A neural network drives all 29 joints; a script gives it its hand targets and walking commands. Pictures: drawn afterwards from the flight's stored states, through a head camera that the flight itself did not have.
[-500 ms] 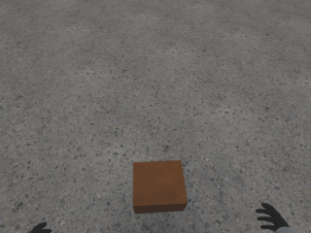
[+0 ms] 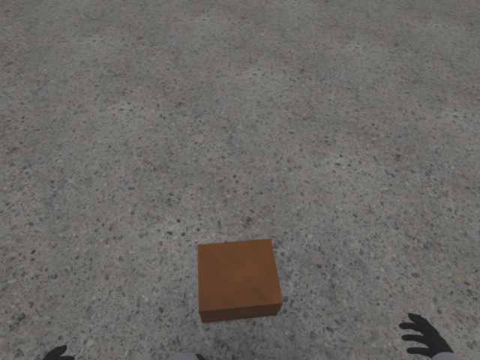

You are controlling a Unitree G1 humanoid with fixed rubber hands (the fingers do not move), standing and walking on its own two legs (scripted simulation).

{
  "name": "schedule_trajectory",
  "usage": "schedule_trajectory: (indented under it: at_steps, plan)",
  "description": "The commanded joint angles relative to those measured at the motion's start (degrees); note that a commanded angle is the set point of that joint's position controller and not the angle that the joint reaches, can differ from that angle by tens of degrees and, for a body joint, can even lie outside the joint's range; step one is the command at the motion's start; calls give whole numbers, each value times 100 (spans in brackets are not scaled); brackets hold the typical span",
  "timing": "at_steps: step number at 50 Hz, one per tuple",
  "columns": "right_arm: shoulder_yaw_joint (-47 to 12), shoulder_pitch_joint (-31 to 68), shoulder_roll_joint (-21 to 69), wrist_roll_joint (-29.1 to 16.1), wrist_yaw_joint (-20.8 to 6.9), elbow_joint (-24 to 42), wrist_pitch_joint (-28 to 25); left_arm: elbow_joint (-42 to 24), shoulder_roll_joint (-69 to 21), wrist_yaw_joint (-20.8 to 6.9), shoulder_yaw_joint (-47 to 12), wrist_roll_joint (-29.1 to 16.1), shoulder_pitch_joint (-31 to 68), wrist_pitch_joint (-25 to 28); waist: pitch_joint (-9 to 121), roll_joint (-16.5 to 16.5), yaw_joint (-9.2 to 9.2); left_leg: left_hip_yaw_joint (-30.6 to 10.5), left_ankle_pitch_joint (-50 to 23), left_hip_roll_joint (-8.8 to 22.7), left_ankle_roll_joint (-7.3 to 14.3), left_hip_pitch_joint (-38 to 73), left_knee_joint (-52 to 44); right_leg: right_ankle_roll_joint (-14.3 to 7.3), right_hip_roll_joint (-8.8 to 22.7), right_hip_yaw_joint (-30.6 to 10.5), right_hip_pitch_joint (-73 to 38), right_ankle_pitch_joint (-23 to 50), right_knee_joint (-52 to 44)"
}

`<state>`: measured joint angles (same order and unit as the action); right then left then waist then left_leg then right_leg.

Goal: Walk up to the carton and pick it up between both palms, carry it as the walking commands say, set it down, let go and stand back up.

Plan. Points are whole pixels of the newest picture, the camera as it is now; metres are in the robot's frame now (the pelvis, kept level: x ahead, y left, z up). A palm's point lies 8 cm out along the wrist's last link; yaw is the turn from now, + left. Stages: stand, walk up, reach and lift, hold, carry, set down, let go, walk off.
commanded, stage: walk up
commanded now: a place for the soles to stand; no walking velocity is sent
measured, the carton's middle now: (237, 280) +0.46 -0.01 -0.68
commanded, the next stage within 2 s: reach and lift in 0.38 s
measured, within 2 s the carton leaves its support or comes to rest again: neither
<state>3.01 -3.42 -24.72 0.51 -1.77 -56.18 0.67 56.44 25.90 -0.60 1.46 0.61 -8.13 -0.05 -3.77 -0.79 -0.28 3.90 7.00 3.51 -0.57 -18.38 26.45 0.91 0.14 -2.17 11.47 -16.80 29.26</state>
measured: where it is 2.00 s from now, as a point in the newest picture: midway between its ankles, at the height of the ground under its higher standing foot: outside the picture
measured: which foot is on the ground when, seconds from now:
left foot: down 0.00-1.00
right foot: down 0.00-1.00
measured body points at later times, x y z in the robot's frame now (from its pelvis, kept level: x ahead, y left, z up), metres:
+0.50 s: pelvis +0.00 +0.00 -0.01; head +0.06 +0.01 +0.44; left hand +0.17 +0.33 -0.10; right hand +0.18 -0.31 -0.09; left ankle +0.08 +0.13 -0.74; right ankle -0.01 -0.13 -0.74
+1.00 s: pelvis +0.02 -0.01 -0.04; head +0.16 -0.02 +0.39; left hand +0.27 +0.27 -0.14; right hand +0.27 -0.29 -0.14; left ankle +0.08 +0.14 -0.74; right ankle -0.01 -0.13 -0.74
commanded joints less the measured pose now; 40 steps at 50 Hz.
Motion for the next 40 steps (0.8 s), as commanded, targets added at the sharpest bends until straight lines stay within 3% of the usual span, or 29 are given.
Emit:
schedule_trajectory:
  at_steps: [1, 8, 19, 20, 21, 22, 24, 26, 31, 33, 36, 40]
  plan:
    - [188, 274, -1079, -23, 32, 348, -76, -239, 990, 22, 187, -3, 5, 55, 470, 156, 21, -801, 834, 519, 355, 739, -497, -374, 544, -490, 612, 357, -561]
    - [181, 216, -1064, -39, 37, 410, -89, -333, 1009, 27, 197, -9, 48, 64, 541, 14, 5, -668, 409, 486, 340, 890, -282, -375, 583, -559, 655, 530, -582]
    - [204, 219, -1096, -34, 46, 510, -88, -445, 992, 25, 201, -10, 21, 60, 557, 119, 27, -651, 81, 565, 404, 931, -246, -358, 504, -495, 630, 699, -406]
    - [12, 898, -354, 171, -129, 2286, 164, -2456, 743, -178, 1039, 358, 1456, -194, -2, 153, 354, 150, 1215, -516, 115, 973, 498, -83, -110, 440, 2238, -1463, -217]
    - [-92, 789, -512, 276, -219, 2144, 268, -2430, 696, -277, 937, 256, 1226, -469, -268, -136, 289, 207, 1426, -490, 6, 1558, 626, -254, 106, 421, 2731, -2056, -657]
    - [-102, 756, -569, 294, -257, 2202, 368, -2398, 706, -382, 670, -3, 1241, -648, -401, -440, 203, 146, 1240, -509, -75, 2158, 865, -353, 296, 315, 3162, -2066, -880]
    - [244, 251, -828, 433, -189, 2371, 528, -2446, 620, -439, 848, 78, 668, -902, -375, -489, 25, 223, 852, -737, -153, 2790, 859, -454, 304, 404, 3173, -1944, -1103]
    - [381, -66, -756, 564, -159, 2268, 645, -2474, 591, -423, 976, 125, 427, -1051, -326, -476, -30, 279, 684, -841, -188, 2781, 731, -442, 253, 393, 2911, -1731, -1156]
    - [562, 543, -692, 447, -406, 2183, 545, -2584, 124, -151, 858, 134, 596, -987, 413, 409, 221, -64, 110, -516, -317, 1813, 498, -224, -205, 432, 1962, -380, -201]
    - [615, 873, -818, 369, -499, 2294, 480, -2558, -56, -14, 785, -8, 650, -922, 872, 596, 332, -260, -850, -355, -318, 1626, 720, -59, -445, 492, 1984, -27, 408]
    - [550, 973, -705, 264, -582, 2331, 386, -2464, -429, 153, 695, -99, 669, -831, 1542, 547, 258, -557, -2589, -238, -341, 1999, 1271, -20, -516, 494, 2868, 192, 1078]
    - [739, 693, -734, 331, -501, 1946, 390, -2433, -454, 236, 807, -181, 715, -736, 2225, 400, 51, -619, -3491, -272, -349, 1873, 1690, 41, -526, 477, 3422, 506, 1457]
